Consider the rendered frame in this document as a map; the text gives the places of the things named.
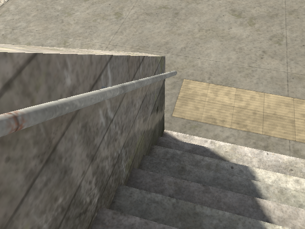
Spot stairs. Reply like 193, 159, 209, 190
91, 130, 305, 229

